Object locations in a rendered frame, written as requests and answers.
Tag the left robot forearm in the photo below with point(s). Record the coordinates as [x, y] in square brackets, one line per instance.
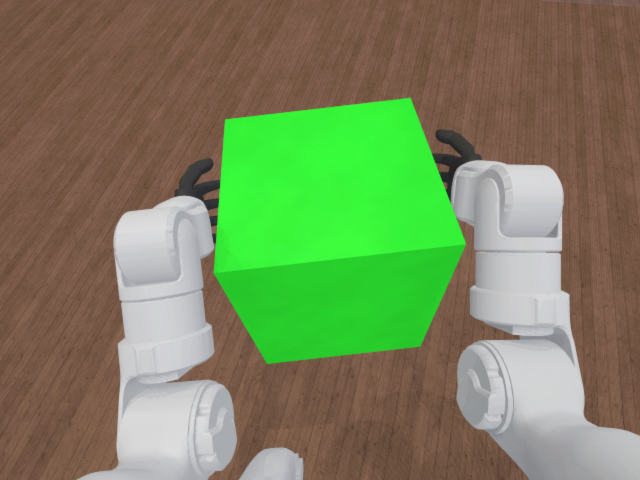
[157, 255]

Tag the carton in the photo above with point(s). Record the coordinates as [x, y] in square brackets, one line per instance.
[335, 234]

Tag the left robot thigh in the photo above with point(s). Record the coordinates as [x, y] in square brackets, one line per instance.
[274, 464]

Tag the right robot forearm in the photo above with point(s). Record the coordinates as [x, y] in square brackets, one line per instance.
[516, 212]

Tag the robot left hand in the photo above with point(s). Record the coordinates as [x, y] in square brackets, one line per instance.
[189, 179]

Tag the left robot upper arm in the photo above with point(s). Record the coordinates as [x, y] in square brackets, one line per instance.
[174, 431]

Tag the right robot upper arm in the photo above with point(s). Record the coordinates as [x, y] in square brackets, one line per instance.
[528, 396]

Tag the robot right hand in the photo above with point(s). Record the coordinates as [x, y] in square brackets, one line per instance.
[462, 146]

